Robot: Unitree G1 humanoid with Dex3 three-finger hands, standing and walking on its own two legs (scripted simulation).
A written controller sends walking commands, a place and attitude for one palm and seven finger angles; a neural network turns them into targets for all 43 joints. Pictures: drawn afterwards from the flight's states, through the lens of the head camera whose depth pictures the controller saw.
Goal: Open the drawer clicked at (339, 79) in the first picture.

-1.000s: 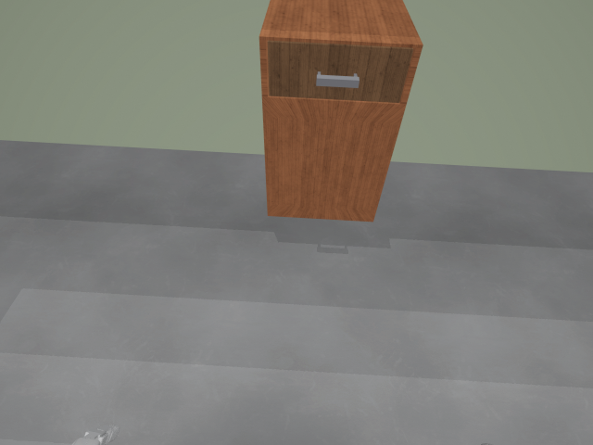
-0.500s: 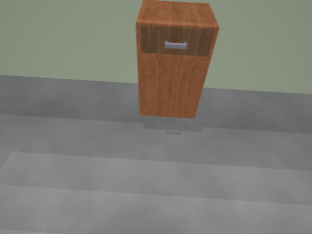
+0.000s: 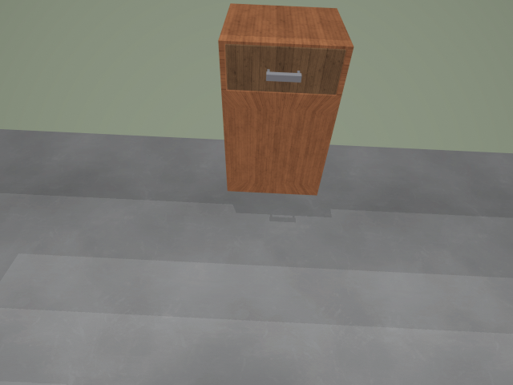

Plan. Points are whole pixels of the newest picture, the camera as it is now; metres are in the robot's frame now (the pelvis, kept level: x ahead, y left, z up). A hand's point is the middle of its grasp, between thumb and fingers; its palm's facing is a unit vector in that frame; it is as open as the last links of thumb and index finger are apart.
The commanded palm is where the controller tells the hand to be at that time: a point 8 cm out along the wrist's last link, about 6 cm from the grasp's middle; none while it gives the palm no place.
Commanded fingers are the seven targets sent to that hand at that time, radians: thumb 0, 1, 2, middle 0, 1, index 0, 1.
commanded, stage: look at it before walking up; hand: left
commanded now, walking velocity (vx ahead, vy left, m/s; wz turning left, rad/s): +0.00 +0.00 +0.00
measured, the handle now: (283, 74) +1.19 -0.04 -0.08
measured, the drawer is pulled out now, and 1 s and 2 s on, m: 0.00 0.00 0.00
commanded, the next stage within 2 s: walk to a spot facing it in 0.44 s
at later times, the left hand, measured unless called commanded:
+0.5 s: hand out of the picture +0.07 +0.24 -0.16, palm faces -0.03 -0.95 -0.33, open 7.4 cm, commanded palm none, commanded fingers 0.00 0.90 0.90 -0.20 -0.30 -0.20 -0.30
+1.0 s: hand out of the picture +0.05 +0.16 -0.17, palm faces -0.13 -0.96 -0.26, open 7.4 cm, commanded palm none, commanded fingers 0.00 0.90 0.90 -0.20 -0.30 -0.20 -0.30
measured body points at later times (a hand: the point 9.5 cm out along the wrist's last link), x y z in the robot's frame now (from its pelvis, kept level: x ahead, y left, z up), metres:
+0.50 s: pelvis +0.01 +0.00 +0.00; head +0.00 +0.00 +0.45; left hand +0.07 +0.29 -0.13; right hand +0.08 -0.30 -0.13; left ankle +0.01 +0.12 -0.74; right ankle +0.02 -0.13 -0.74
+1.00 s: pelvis +0.01 -0.04 -0.02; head +0.01 -0.06 +0.43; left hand +0.05 +0.21 -0.15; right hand +0.02 -0.29 -0.18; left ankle +0.01 +0.11 -0.69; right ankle +0.00 -0.11 -0.74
